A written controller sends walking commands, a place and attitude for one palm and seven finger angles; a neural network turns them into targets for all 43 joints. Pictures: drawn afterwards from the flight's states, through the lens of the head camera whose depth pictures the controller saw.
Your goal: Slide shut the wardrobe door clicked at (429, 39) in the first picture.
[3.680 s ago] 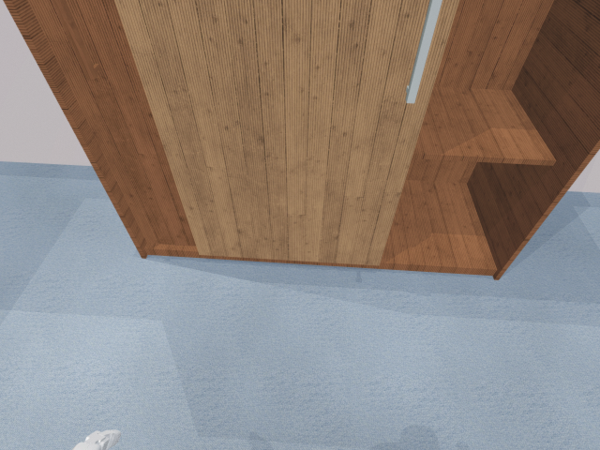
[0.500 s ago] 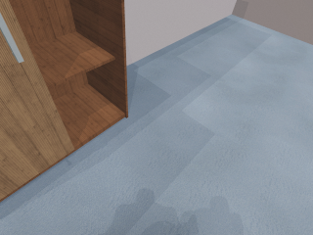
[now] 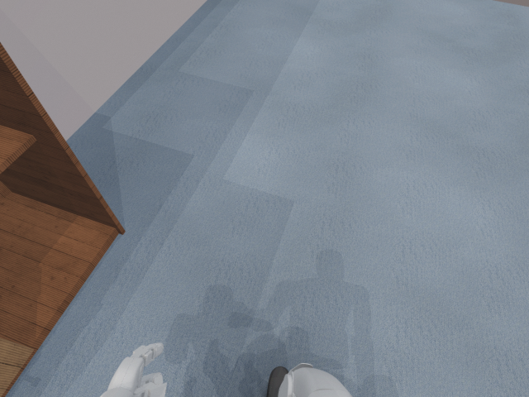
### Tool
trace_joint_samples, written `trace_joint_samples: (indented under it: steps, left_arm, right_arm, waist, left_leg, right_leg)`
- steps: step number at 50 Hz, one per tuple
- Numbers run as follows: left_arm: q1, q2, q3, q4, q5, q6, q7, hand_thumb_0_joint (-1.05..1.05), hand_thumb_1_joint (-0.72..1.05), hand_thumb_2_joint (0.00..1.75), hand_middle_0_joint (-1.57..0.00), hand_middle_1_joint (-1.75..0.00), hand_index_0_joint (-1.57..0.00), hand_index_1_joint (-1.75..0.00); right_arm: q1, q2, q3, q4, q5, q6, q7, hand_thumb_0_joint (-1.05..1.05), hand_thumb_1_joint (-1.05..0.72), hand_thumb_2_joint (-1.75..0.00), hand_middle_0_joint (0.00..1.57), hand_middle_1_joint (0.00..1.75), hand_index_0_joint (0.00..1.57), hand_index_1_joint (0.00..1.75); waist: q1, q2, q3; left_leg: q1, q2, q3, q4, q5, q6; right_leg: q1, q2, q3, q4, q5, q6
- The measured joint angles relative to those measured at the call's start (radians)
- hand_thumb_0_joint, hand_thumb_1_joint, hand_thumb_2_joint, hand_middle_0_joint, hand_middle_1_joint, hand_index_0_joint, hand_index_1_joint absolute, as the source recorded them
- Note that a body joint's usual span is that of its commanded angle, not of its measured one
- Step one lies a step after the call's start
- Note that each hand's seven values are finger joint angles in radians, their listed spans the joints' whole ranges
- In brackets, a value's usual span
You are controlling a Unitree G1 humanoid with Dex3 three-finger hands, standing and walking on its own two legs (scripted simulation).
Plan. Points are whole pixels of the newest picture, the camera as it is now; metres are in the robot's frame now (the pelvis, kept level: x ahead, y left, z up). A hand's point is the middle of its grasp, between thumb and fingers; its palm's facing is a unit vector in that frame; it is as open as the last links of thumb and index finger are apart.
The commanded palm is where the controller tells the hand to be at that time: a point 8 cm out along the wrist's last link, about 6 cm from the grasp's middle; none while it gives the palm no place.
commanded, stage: walk to a spot facing it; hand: left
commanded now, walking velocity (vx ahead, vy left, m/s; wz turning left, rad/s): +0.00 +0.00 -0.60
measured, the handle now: out of the picture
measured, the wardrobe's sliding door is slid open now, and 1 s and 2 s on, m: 0.47 0.47 0.47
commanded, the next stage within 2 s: turn to face it in 0.06 s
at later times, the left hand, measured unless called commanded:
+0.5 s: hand (146, 349) +0.21 +0.21 -0.16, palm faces +0.05 -0.98 -0.17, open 7.4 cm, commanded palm none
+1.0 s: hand (141, 332) +0.23 +0.21 -0.12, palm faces +0.24 -0.93 -0.29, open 7.4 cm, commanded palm none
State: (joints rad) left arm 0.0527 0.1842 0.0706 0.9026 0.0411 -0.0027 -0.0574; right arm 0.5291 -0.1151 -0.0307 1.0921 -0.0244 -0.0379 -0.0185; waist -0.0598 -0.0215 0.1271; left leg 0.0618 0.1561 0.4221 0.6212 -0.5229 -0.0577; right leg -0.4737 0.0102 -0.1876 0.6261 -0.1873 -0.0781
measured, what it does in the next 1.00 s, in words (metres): walks ahead: left foot, then right foot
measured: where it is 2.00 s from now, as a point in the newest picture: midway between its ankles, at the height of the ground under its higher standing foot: outside the picture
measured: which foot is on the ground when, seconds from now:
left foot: down 0.00-0.00, up 0.02-0.44, down 0.46-0.92, up 0.94-1.00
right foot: down 0.00-0.48, up 0.50-0.90, down 0.92-1.00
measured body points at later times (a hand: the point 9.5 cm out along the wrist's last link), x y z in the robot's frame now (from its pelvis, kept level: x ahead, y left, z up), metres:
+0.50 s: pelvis +0.15 +0.03 +0.01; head +0.16 +0.05 +0.46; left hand +0.21 +0.26 -0.14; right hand +0.23 -0.20 -0.12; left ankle +0.19 +0.14 -0.71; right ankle +0.11 -0.06 -0.71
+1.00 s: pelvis +0.16 -0.01 +0.02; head +0.19 -0.04 +0.47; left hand +0.22 +0.26 -0.10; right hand +0.26 -0.27 -0.14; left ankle +0.16 +0.12 -0.67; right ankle +0.18 -0.13 -0.71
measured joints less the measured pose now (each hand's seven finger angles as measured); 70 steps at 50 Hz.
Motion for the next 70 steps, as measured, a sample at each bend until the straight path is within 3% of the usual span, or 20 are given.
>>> trace_joint_samples:
  steps: [2,5,9,13,17,23,25,27,30,34,44,46,47,49,52,54,63,66,68,70]
  left_arm:
    - [0.003,0.003,-0.004,-0.009,-0.012,-0.029,0.013,0.01,0.91,0.9,-0.2,-0.3,-0.2,-0.3]
    - [0.03,0.015,-0.008,-0.004,-0.029,-0.028,0.035,0.01,0.91,0.9,-0.2,-0.3,-0.2,-0.3]
    - [0.085,0.017,-0.009,0.033,-0.025,-0.018,0.053,0.01,0.91,0.9,-0.2,-0.3,-0.2,-0.3]
    - [0.127,0.004,-0.012,0.06,-0.018,-0.013,0.061,0.01,0.91,0.9,-0.2,-0.3,-0.2,-0.3]
    - [0.154,-0.009,-0.024,0.076,-0.016,-0.017,0.065,0.01,0.91,0.9,-0.2,-0.3,-0.2,-0.3]
    - [0.183,-0.024,-0.034,0.09,-0.019,-0.018,0.074,0.01,0.91,0.9,-0.2,-0.3,-0.2,-0.3]
    - [0.186,-0.013,-0.026,0.093,-0.024,-0.006,0.079,0.01,0.91,0.9,-0.2,-0.3,-0.2,-0.3]
    - [0.192,-0.007,-0.021,0.094,-0.026,0.01,0.085,0.01,0.91,0.9,-0.2,-0.3,-0.2,-0.3]
    - [0.193,0.0,-0.009,0.096,-0.023,0.029,0.081,0.01,0.91,0.9,-0.2,-0.3,-0.2,-0.3]
    - [0.184,0.016,0.006,0.082,-0.023,0.039,0.074,0.01,0.91,0.9,-0.2,-0.3,-0.2,-0.3]
    - [0.101,0.032,0.009,0.01,-0.032,0.04,0.074,0.01,0.91,0.9,-0.2,-0.3,-0.2,-0.3]
    - [0.098,0.032,0.002,-0.012,-0.031,0.024,0.075,0.01,0.91,0.9,-0.2,-0.3,-0.2,-0.3]
    - [0.093,0.024,-0.001,-0.016,-0.025,0.018,0.077,0.01,0.91,0.9,-0.2,-0.3,-0.2,-0.3]
    - [0.095,0.01,-0.013,-0.023,-0.02,0.017,0.078,0.01,0.91,0.9,-0.2,-0.3,-0.2,-0.3]
    - [0.11,-0.004,-0.023,-0.026,-0.016,0.019,0.079,0.01,0.9,0.9,-0.2,-0.3,-0.2,-0.3]
    - [0.117,-0.008,-0.027,-0.024,-0.013,0.02,0.08,0.01,0.9,0.9,-0.2,-0.3,-0.2,-0.3]
    - [0.163,0.014,-0.032,-0.016,-0.006,0.02,0.069,0.01,0.9,0.9,-0.2,-0.3,-0.2,-0.3]
    - [0.19,0.041,-0.018,-0.006,-0.011,0.029,0.067,0.01,0.9,0.9,-0.2,-0.3,-0.2,-0.3]
    - [0.199,0.068,-0.004,0.006,-0.018,0.045,0.065,0.01,0.9,0.9,-0.2,-0.3,-0.2,-0.3]
    - [0.196,0.089,0.007,0.023,-0.018,0.07,0.072,0.01,0.9,0.9,-0.2,-0.3,-0.2,-0.3]
  right_arm:
    - [-0.025,-0.008,-0.002,-0.005,0.014,0.02,0.003,0.01,-0.91,-0.9,0.21,0.3,0.2,0.3]
    - [-0.13,-0.025,-0.01,-0.048,0.012,0.035,-0.004,0.01,-0.91,-0.9,0.21,0.3,0.2,0.3]
    - [-0.276,-0.05,-0.014,-0.133,-0.001,0.037,-0.009,0.01,-0.91,-0.9,0.2,0.3,0.2,0.3]
    - [-0.377,-0.071,-0.011,-0.186,-0.006,0.034,-0.007,0.01,-0.91,-0.9,0.2,0.3,0.2,0.3]
    - [-0.401,-0.072,-0.002,-0.179,-0.001,0.035,-0.001,0.0,-0.91,-0.9,0.2,0.3,0.19,0.3]
    - [-0.356,-0.051,0.012,-0.118,0.004,0.044,0.013,0.0,-0.91,-0.9,0.2,0.3,0.19,0.3]
    - [-0.345,-0.032,0.016,-0.105,0.0,0.047,0.018,0.0,-0.91,-0.9,0.2,0.3,0.2,0.3]
    - [-0.342,-0.023,0.015,-0.109,-0.001,0.048,0.012,0.0,-0.92,-0.9,0.2,0.3,0.2,0.3]
    - [-0.338,-0.036,0.006,-0.126,-0.004,0.048,0.005,-0.01,-0.94,-0.9,0.21,0.3,0.2,0.3]
    - [-0.322,-0.057,-0.003,-0.131,-0.003,0.054,0.006,0.0,-0.93,-0.9,0.21,0.3,0.2,0.3]
    - [-0.288,-0.108,-0.041,-0.141,-0.005,0.082,0.016,0.01,-0.91,-0.9,0.21,0.3,0.2,0.3]
    - [-0.279,-0.119,-0.05,-0.149,0.001,0.09,0.02,0.01,-0.91,-0.9,0.21,0.3,0.2,0.3]
    - [-0.284,-0.128,-0.057,-0.149,0.004,0.095,0.021,0.01,-0.91,-0.9,0.21,0.3,0.2,0.3]
    - [-0.29,-0.143,-0.067,-0.149,-0.001,0.109,0.023,0.01,-0.91,-0.9,0.2,0.3,0.2,0.3]
    - [-0.304,-0.158,-0.075,-0.153,-0.006,0.117,0.033,0.01,-0.91,-0.9,0.2,0.3,0.2,0.3]
    - [-0.314,-0.161,-0.074,-0.161,-0.006,0.116,0.038,0.01,-0.91,-0.9,0.2,0.3,0.2,0.3]
    - [-0.388,-0.153,-0.051,-0.184,0.002,0.117,0.048,0.01,-0.91,-0.9,0.2,0.3,0.19,0.3]
    - [-0.403,-0.15,-0.04,-0.206,0.003,0.099,0.049,0.01,-0.91,-0.9,0.2,0.3,0.19,0.3]
    - [-0.415,-0.144,-0.036,-0.219,0.002,0.079,0.049,0.01,-0.91,-0.9,0.2,0.3,0.2,0.3]
    - [-0.419,-0.132,-0.027,-0.226,0.003,0.065,0.043,0.01,-0.91,-0.9,0.2,0.3,0.2,0.3]
  waist:
    - [0.017,0.0,0.007]
    - [0.01,0.003,0.021]
    - [0.013,0.015,-0.012]
    - [0.025,0.04,-0.055]
    - [0.043,0.05,-0.094]
    - [0.073,0.04,-0.123]
    - [0.079,-0.001,-0.116]
    - [0.084,-0.017,-0.103]
    - [0.071,-0.008,-0.083]
    - [0.062,0.004,-0.069]
    - [0.024,0.057,-0.063]
    - [0.028,0.057,-0.077]
    - [0.03,0.069,-0.074]
    - [0.027,0.077,-0.075]
    - [0.025,0.069,-0.079]
    - [0.022,0.056,-0.077]
    - [0.063,0.004,-0.041]
    - [0.075,-0.014,-0.039]
    - [0.081,-0.034,-0.034]
    - [0.086,-0.042,-0.028]
  left_leg:
    - [-0.154,0.014,-0.131,0.386,-0.028,-0.002]
    - [-0.379,-0.014,-0.315,0.724,0.059,-0.001]
    - [-0.58,0.011,-0.39,0.67,0.142,-0.013]
    - [-0.676,0.009,-0.426,0.537,0.216,-0.016]
    - [-0.628,-0.021,-0.417,0.343,0.249,-0.009]
    - [-0.409,-0.086,-0.375,0.002,0.299,0.016]
    - [-0.387,-0.125,-0.369,-0.021,0.265,0.069]
    - [-0.385,-0.145,-0.366,-0.024,0.253,0.093]
    - [-0.375,-0.157,-0.38,-0.069,0.279,0.102]
    - [-0.365,-0.17,-0.411,-0.128,0.316,0.104]
    - [-0.413,-0.191,-0.537,-0.112,0.337,0.06]
    - [-0.441,-0.209,-0.558,-0.064,0.319,0.042]
    - [-0.464,-0.208,-0.559,0.002,0.243,0.034]
    - [-0.527,-0.211,-0.52,0.204,0.107,0.027]
    - [-0.592,-0.185,-0.451,0.456,0.107,0.011]
    - [-0.595,-0.16,-0.42,0.501,0.12,-0.003]
    - [-0.454,-0.115,-0.357,0.216,0.093,-0.009]
    - [-0.362,-0.124,-0.326,0.009,0.198,0.011]
    - [-0.363,-0.141,-0.33,-0.006,0.248,0.066]
    - [-0.372,-0.147,-0.343,0.016,0.212,0.084]
  right_leg:
    - [-0.002,0.018,0.009,0.054,-0.007,-0.066]
    - [0.05,0.048,0.036,0.048,-0.058,-0.061]
    - [0.121,0.077,0.088,-0.058,-0.029,-0.049]
    - [0.167,0.081,0.126,-0.119,-0.023,-0.035]
    - [0.226,0.069,0.129,-0.151,-0.045,-0.016]
    - [0.295,0.042,0.074,-0.12,-0.131,0.023]
    - [0.276,0.0,0.063,-0.041,-0.179,0.05]
    - [0.21,-0.019,0.088,0.124,-0.299,0.089]
    - [0.106,-0.03,0.129,0.344,-0.333,0.117]
    - [0.041,-0.055,0.167,0.389,-0.279,0.141]
    - [0.126,-0.029,0.189,0.078,-0.221,0.151]
    - [0.192,-0.03,0.179,-0.082,-0.12,0.133]
    - [0.193,-0.027,0.167,-0.076,-0.096,0.111]
    - [0.206,-0.042,0.137,-0.056,-0.113,0.08]
    - [0.244,-0.072,0.103,-0.082,-0.12,0.071]
    - [0.264,-0.093,0.079,-0.097,-0.116,0.071]
    - [0.272,-0.166,-0.028,-0.07,-0.14,0.096]
    - [0.246,-0.196,-0.064,0.003,-0.18,0.12]
    - [0.173,-0.21,-0.014,0.158,-0.267,0.142]
    - [0.091,-0.179,0.069,0.34,-0.346,0.157]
